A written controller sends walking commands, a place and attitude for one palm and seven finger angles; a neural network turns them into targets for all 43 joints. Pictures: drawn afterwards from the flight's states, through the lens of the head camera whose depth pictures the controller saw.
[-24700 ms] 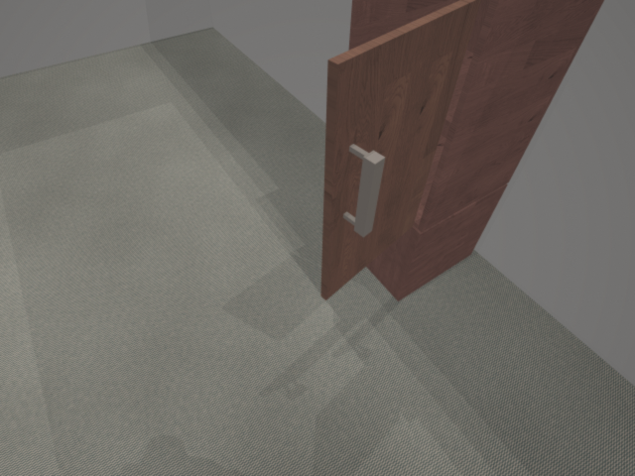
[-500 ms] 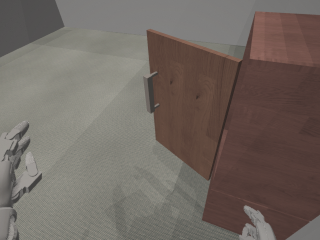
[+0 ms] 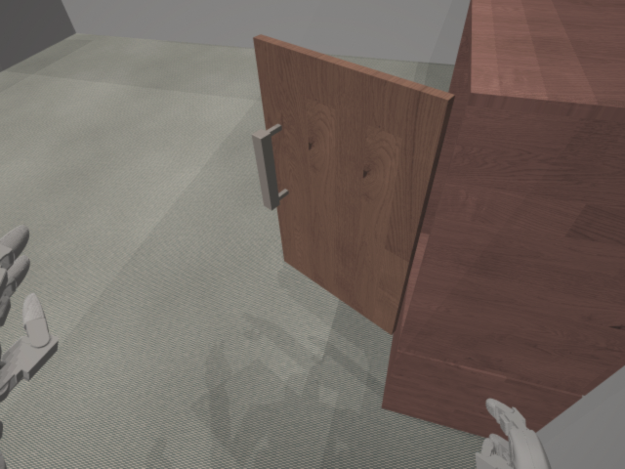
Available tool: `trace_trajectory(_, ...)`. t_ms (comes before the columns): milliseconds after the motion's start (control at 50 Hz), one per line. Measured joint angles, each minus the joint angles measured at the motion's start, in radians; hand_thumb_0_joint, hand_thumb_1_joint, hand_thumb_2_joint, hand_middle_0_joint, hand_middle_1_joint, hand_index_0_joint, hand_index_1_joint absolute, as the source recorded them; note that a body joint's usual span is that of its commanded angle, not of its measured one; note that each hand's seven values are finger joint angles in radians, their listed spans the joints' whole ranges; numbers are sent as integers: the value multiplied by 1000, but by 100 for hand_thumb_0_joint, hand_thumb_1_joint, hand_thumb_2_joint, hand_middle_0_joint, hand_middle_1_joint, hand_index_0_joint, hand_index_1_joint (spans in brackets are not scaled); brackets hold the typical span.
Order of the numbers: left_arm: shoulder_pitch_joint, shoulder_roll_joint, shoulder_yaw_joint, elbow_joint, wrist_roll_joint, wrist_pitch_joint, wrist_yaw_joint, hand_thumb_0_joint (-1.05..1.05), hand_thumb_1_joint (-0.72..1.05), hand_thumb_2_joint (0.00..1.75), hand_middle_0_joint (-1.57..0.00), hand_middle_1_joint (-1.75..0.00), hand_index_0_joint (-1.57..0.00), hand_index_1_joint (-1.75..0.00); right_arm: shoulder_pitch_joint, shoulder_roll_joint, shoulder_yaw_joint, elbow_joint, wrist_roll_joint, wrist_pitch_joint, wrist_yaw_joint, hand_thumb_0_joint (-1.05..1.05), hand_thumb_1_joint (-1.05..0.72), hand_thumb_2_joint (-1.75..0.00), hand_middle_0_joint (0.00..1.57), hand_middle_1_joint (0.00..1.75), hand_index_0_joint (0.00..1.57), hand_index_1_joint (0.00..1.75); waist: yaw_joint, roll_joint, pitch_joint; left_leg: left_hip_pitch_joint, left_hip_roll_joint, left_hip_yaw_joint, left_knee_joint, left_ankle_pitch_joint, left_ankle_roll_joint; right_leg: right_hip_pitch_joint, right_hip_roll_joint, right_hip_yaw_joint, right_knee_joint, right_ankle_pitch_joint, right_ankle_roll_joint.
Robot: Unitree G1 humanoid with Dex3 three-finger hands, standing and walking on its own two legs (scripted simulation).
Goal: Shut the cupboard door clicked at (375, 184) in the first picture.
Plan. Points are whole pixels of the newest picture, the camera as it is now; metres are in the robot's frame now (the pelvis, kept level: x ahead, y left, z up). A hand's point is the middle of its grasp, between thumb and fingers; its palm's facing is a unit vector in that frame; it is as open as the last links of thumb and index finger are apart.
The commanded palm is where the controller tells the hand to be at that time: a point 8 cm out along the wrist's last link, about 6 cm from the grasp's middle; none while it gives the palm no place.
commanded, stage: step back with the hand held close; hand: left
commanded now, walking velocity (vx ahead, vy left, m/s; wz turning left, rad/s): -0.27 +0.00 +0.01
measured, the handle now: (274, 167) +0.67 +0.12 +0.01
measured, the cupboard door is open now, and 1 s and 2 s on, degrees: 65 65 65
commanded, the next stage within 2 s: stop stepping back and stand still in 1.90 s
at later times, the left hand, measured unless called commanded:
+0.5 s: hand out of the picture +0.14 +0.28 +0.16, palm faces +0.47 -0.77 -0.44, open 7.4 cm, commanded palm +0.08 +0.31 +0.18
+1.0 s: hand out of the picture +0.12 +0.27 +0.16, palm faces +0.46 -0.77 -0.45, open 7.4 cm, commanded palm +0.04 +0.31 +0.18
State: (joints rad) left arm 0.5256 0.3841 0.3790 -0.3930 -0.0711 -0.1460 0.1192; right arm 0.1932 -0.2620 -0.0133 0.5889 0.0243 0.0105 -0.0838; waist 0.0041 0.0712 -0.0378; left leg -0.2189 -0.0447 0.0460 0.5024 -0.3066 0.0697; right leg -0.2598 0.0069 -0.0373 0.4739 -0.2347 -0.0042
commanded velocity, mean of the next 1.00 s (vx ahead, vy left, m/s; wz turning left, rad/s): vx -0.34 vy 0.00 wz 0.03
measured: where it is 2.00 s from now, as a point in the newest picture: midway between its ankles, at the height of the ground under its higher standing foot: outside the picture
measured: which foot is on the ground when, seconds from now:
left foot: down 0.00-1.00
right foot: down 0.00-1.00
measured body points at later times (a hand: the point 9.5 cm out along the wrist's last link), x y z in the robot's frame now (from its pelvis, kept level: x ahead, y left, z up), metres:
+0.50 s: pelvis -0.06 +0.02 -0.02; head -0.07 +0.02 +0.43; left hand +0.11 +0.32 +0.18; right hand +0.10 -0.23 -0.09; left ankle -0.03 +0.07 -0.74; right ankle +0.01 -0.12 -0.74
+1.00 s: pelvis -0.10 +0.01 -0.03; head -0.08 +0.03 +0.42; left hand +0.09 +0.31 +0.19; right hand +0.06 -0.25 -0.10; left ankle -0.03 +0.07 -0.73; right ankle +0.01 -0.12 -0.74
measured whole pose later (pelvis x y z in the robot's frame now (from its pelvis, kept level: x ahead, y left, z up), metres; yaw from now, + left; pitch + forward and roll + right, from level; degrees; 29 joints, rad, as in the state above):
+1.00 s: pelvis -0.10 +0.01 -0.03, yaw +0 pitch +1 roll -1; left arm 0.48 0.41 0.48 -0.52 0.00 -0.27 0.15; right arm 0.24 -0.23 -0.01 0.57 0.00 -0.04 -0.07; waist -0.02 -0.02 0.00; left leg -0.49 -0.04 0.07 0.79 -0.36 0.08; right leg -0.51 0.00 -0.04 0.69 -0.20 0.00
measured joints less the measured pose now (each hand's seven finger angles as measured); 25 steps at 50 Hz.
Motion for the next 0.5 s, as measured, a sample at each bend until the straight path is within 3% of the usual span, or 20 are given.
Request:
trace_trajectory(200, 30, 61, 43, -66, 3, -5, 9, 1, 89, 90, -21, -31, -21, -30, 6, 15, 0, -55, 3, 32, -10, 2, -90, -90, 20, 30, 20, 30, -20, -49, 4, -73, -11, 29, 56, 6, 22, -82, -13, 26, 63, 11, 18)
trace_trajectory(500, -34, 8, 71, -76, 52, -60, 22, 1, 89, 90, -21, -31, -21, -30, 48, 34, 21, -48, -11, -25, -2, 2, -90, -90, 21, 30, 21, 30, -1, -65, 24, -167, -4, 26, 189, -5, 36, -156, -13, 15, 160, 19, 21)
